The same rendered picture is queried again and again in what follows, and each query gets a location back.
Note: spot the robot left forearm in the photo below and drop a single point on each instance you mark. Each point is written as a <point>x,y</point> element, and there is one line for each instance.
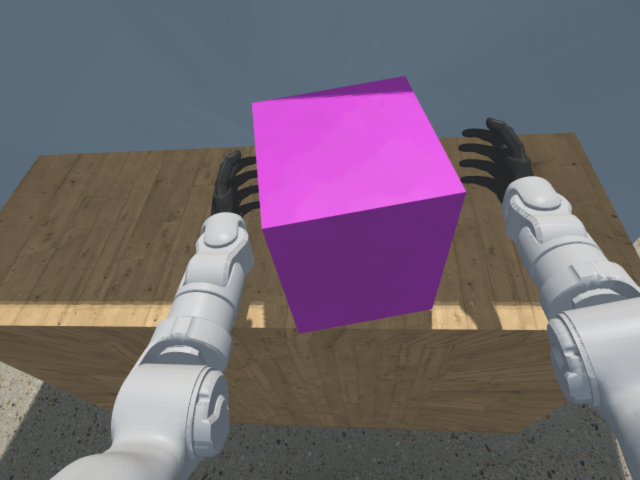
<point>198,327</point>

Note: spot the robot left upper arm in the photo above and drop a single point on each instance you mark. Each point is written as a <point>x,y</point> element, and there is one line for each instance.
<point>168,418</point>

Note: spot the robot left hand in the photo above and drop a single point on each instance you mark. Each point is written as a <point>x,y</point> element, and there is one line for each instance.
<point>226,198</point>

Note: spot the robot right hand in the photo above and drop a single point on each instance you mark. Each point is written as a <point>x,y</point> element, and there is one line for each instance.
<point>511,162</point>

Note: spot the robot right forearm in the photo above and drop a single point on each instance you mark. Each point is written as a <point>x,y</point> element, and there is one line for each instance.
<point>563,261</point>

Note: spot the carton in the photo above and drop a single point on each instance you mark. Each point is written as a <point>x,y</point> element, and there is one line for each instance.
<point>359,202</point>

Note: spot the pedestal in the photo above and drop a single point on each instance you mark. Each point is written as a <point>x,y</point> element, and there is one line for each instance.
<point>94,246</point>

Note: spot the robot right upper arm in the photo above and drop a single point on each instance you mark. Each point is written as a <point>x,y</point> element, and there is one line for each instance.
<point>595,355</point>

